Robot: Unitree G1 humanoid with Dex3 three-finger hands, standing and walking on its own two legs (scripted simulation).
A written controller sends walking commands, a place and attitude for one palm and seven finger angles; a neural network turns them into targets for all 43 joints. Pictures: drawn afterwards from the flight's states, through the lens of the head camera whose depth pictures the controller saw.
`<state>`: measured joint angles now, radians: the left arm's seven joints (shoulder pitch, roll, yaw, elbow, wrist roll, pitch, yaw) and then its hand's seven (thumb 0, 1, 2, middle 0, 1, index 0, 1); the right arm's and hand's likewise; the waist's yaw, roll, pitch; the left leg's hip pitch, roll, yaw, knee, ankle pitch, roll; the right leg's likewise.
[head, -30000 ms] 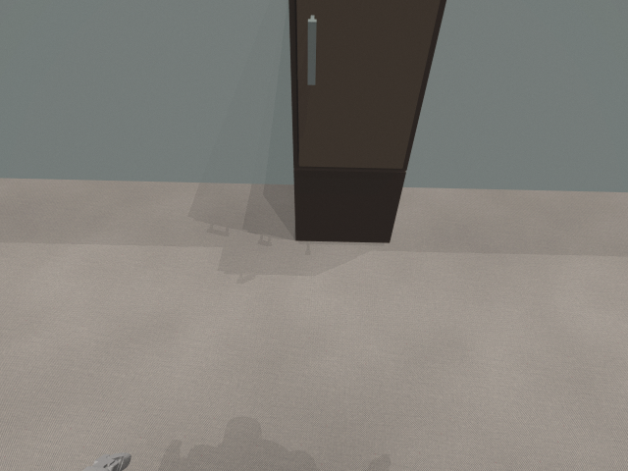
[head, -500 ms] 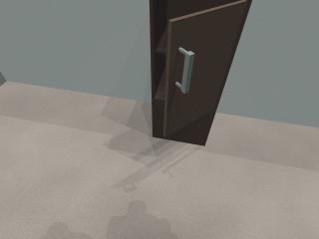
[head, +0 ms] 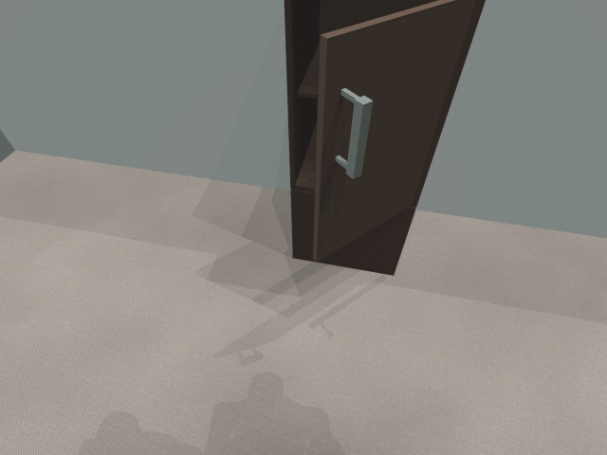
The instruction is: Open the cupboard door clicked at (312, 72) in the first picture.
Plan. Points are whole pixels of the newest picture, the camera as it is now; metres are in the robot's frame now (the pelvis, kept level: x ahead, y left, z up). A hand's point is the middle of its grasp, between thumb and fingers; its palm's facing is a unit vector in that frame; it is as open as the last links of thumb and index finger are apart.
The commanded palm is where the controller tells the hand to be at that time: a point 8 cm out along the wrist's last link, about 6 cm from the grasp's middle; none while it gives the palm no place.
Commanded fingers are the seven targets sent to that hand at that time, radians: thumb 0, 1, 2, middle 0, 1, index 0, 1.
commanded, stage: look to check the result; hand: left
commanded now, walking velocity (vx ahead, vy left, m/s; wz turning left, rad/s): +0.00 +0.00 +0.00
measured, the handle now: (350, 135) +0.66 -0.05 +0.06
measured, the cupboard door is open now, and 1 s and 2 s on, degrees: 48 48 48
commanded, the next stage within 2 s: walk to a spot facing it in 0.22 s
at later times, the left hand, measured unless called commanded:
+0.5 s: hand out of the picture +0.00 +0.15 -0.18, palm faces +0.04 -0.99 -0.17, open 7.4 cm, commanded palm none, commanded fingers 0.00 0.90 0.90 -0.20 -0.30 -0.20 -0.30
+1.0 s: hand out of the picture +0.10 +0.14 -0.17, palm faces -0.20 -0.93 -0.29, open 7.4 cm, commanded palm none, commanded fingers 0.00 0.90 0.90 -0.20 -0.30 -0.20 -0.30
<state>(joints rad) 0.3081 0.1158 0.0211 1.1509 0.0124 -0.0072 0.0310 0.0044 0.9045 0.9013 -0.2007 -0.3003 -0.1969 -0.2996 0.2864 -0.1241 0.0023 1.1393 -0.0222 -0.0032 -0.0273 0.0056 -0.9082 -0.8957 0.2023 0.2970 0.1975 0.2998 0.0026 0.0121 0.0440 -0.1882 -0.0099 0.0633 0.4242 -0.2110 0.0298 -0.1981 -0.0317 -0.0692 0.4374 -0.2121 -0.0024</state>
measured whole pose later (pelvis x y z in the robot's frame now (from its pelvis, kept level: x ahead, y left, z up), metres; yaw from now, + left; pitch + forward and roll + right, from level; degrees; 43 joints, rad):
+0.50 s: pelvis +0.01 -0.01 +0.00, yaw -2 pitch -1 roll +0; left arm 0.28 0.12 0.04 1.13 0.01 0.01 0.02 0.00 0.90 0.90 -0.20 -0.30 -0.20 -0.30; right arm 0.26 -0.13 -0.01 1.14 -0.02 0.01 -0.04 0.01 -0.91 -0.90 0.20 0.30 0.20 0.30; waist 0.01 0.00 0.07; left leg -0.18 0.02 0.08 0.46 -0.25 0.01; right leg -0.20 0.00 -0.05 0.46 -0.23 -0.02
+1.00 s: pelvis +0.00 -0.05 -0.01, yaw -18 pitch +1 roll +2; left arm 0.22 0.20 0.09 0.96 0.02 0.02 0.02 0.00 0.90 0.90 -0.20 -0.30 -0.20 -0.30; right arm 0.08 -0.22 -0.07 0.95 -0.02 0.05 -0.02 0.01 -0.91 -0.90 0.20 0.30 0.20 0.30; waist 0.04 0.01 0.14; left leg -0.47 0.05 0.02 1.11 -0.44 -0.05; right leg -0.28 0.05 0.04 0.55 -0.28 -0.07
